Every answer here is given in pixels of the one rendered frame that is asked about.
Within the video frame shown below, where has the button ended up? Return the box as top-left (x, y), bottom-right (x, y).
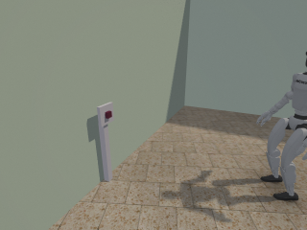
top-left (105, 110), bottom-right (112, 119)

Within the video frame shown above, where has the robot right hand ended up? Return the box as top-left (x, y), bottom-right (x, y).
top-left (256, 110), bottom-right (272, 126)

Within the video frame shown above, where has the robot left hand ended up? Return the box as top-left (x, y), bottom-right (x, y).
top-left (295, 138), bottom-right (307, 160)

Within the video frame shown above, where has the panel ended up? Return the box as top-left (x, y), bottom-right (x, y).
top-left (97, 102), bottom-right (114, 182)

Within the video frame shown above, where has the left robot thigh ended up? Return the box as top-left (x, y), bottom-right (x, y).
top-left (280, 125), bottom-right (307, 171)

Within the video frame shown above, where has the robot right upper arm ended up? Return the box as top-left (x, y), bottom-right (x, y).
top-left (285, 73), bottom-right (302, 100)

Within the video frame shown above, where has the robot left shin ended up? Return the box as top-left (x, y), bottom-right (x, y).
top-left (279, 164), bottom-right (296, 196)

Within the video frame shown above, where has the right robot forearm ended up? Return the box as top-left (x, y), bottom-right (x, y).
top-left (270, 95), bottom-right (290, 114)

